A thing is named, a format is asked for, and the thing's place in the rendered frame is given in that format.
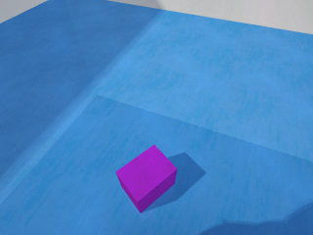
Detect carton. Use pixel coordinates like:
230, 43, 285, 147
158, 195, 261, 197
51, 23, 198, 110
115, 145, 178, 213

